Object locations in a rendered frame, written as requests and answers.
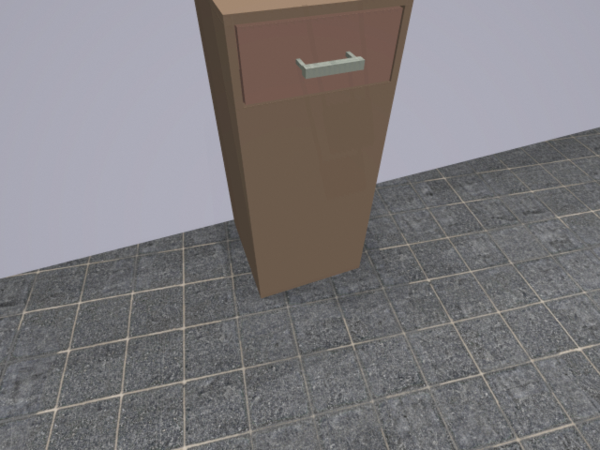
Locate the handle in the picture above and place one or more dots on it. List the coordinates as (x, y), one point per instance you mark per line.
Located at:
(349, 64)

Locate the cabinet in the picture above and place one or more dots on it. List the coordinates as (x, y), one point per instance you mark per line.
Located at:
(301, 171)

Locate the drawer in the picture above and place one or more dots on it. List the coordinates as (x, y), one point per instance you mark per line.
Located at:
(267, 51)

